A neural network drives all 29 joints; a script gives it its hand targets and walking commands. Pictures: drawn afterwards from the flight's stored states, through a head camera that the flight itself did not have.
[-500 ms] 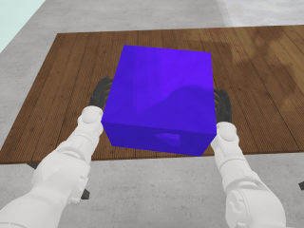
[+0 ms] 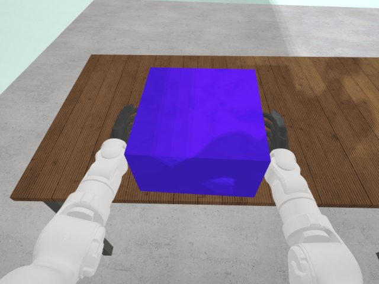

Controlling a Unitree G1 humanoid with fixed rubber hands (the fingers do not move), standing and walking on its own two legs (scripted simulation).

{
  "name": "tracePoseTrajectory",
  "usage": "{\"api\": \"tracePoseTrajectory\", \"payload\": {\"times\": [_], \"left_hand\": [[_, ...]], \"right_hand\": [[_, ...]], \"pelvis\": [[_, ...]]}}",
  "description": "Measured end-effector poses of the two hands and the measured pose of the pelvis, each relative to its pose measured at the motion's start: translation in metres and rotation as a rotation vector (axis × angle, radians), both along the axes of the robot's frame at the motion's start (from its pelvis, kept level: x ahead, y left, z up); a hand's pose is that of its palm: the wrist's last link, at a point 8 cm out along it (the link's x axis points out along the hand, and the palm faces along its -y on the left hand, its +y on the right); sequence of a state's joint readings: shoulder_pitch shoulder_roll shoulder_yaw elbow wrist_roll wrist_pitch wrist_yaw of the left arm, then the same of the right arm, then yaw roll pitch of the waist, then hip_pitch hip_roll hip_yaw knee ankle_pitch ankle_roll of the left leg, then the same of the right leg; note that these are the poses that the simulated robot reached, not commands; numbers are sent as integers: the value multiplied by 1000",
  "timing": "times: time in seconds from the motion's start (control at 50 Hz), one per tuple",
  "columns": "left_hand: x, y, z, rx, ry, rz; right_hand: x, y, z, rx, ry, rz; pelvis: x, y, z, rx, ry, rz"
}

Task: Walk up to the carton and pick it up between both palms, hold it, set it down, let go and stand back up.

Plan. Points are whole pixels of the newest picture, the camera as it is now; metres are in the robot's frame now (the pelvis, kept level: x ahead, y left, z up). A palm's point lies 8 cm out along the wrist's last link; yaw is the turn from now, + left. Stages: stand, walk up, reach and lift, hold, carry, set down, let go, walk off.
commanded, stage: reach and lift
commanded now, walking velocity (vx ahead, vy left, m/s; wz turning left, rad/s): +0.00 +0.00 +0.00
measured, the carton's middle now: (199, 128) +0.44 -0.02 +0.07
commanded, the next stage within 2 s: hold in 1.74 s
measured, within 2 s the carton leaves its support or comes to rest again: neither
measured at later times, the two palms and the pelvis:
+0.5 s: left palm (113, 143) +0.35 +0.15 +0.13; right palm (295, 147) +0.34 -0.20 +0.12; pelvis -0.02 -0.02 +0.01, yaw +0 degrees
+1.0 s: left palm (113, 134) +0.36 +0.15 +0.15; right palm (295, 138) +0.36 -0.20 +0.13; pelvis -0.01 -0.02 +0.01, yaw +2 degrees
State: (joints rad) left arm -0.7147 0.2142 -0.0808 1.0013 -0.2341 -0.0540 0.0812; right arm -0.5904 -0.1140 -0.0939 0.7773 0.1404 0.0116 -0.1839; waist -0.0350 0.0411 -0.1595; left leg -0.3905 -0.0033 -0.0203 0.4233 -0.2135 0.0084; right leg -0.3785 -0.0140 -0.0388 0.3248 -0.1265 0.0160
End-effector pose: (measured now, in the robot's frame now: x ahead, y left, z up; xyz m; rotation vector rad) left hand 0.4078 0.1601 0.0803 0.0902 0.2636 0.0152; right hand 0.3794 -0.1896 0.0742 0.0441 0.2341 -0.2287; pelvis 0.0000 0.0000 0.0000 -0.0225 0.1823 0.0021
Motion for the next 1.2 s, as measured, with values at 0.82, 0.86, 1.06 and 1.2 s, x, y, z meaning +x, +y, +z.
{"api": "tracePoseTrajectory", "payload": {"times": [0.82,0.86,1.06,1.2], "left_hand": [[-59,7,51,-77,-30,115],[-57,5,58,-75,-52,116],[-45,-16,62,-45,-16,77],[-53,-15,65,-63,-58,74]], "right_hand": [[-29,6,52,-38,-17,91],[-26,4,58,-42,-40,94],[-27,-17,51,-37,-1,66],[-37,-16,54,-6,-46,49]], "pelvis": [[-27,-23,4,15,-120,26],[-23,-24,4,12,-125,26],[-4,-23,6,13,-212,30],[4,-19,6,7,-217,6]]}}
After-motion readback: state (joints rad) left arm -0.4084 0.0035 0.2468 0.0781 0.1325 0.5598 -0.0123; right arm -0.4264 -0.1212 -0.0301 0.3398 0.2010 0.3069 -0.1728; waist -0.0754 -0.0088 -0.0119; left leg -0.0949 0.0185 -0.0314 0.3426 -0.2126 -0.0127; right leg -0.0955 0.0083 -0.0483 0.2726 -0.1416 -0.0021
